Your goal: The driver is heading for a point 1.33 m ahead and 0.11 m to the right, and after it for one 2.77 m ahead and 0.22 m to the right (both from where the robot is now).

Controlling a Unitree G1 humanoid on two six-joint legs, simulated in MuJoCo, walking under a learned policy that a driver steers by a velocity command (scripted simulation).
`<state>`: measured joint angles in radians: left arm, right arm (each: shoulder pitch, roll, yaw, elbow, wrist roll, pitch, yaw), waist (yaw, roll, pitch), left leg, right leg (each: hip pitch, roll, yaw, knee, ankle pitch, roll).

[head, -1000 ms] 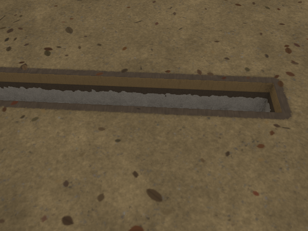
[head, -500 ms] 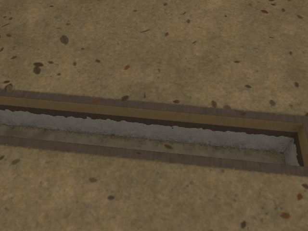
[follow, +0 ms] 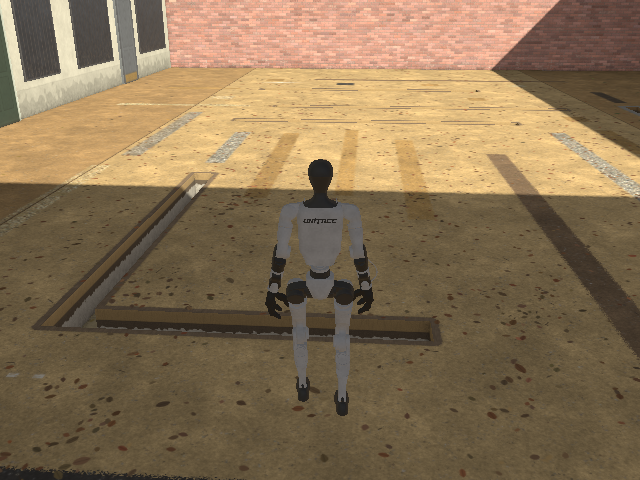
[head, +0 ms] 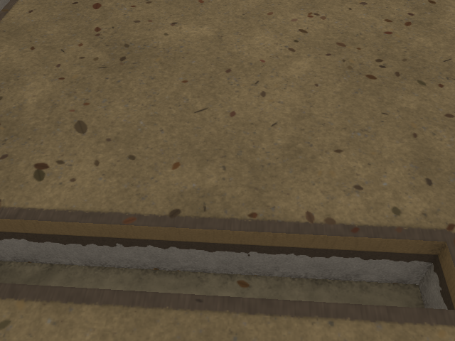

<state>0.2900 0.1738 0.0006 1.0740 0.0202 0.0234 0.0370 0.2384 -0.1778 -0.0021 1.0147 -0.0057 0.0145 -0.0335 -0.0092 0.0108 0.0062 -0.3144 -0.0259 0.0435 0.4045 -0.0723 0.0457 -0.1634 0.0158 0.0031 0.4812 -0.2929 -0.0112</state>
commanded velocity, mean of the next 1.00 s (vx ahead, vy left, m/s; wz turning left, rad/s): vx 0.32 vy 0.00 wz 0.00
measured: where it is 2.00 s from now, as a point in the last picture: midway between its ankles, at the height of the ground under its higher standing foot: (212, 183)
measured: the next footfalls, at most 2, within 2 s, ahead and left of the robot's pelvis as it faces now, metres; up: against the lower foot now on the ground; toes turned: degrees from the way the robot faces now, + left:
left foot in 0.80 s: +0.19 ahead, +0.12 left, +0.00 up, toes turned +5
right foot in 1.26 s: +0.54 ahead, -0.05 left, +0.00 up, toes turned -2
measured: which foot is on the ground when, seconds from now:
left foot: down 0.00-0.54, up 0.56-0.78, down 0.80-1.00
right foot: down 0.00-0.80, up 0.82-1.00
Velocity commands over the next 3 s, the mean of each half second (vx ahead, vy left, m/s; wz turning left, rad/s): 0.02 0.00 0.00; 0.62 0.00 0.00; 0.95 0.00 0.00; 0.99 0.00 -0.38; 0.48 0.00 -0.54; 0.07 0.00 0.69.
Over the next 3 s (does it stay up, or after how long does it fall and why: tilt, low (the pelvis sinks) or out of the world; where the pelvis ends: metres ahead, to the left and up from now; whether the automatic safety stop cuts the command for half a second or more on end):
stays up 1.61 0.05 0.00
